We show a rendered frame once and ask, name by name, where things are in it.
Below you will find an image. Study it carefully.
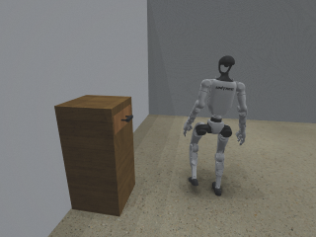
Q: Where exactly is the robot right upper arm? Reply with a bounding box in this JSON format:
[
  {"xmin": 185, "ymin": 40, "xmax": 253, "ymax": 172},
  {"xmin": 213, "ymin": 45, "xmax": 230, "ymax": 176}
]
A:
[{"xmin": 235, "ymin": 81, "xmax": 247, "ymax": 113}]

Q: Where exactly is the handle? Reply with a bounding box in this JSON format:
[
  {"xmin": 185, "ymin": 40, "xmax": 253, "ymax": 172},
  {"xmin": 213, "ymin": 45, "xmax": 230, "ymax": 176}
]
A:
[{"xmin": 121, "ymin": 115, "xmax": 133, "ymax": 122}]

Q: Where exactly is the right robot hand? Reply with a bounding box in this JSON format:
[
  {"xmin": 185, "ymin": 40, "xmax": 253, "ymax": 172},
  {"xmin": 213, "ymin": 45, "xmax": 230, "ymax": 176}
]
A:
[{"xmin": 235, "ymin": 129, "xmax": 246, "ymax": 146}]

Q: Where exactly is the left robot forearm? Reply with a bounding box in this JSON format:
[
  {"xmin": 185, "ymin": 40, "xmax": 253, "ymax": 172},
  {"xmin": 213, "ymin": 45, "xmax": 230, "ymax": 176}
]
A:
[{"xmin": 187, "ymin": 101, "xmax": 200, "ymax": 124}]

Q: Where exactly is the left robot thigh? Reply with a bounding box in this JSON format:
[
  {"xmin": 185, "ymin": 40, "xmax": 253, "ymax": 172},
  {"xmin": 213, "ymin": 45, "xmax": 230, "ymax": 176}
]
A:
[{"xmin": 190, "ymin": 121, "xmax": 209, "ymax": 153}]

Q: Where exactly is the cabinet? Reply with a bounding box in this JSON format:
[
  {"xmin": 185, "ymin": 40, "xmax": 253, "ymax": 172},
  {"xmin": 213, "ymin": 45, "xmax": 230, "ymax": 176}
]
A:
[{"xmin": 54, "ymin": 95, "xmax": 135, "ymax": 217}]

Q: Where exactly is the robot left upper arm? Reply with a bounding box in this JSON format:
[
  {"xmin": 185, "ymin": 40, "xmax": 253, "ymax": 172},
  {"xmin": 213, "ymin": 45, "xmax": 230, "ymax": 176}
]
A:
[{"xmin": 197, "ymin": 79, "xmax": 213, "ymax": 109}]

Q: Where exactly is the right robot forearm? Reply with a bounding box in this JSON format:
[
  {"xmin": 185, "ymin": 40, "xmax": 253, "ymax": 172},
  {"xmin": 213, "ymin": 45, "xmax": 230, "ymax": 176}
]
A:
[{"xmin": 238, "ymin": 106, "xmax": 248, "ymax": 131}]

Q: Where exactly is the robot head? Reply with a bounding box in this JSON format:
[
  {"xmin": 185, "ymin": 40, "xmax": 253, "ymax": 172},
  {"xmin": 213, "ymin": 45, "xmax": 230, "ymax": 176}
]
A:
[{"xmin": 214, "ymin": 55, "xmax": 235, "ymax": 82}]

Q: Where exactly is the left robot hand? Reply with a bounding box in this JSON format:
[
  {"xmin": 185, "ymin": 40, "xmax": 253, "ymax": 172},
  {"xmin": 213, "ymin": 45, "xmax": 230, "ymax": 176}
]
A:
[{"xmin": 183, "ymin": 122, "xmax": 193, "ymax": 137}]

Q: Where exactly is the drawer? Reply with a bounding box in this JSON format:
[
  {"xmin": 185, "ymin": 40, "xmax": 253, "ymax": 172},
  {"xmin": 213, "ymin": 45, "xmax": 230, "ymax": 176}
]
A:
[{"xmin": 113, "ymin": 105, "xmax": 131, "ymax": 134}]

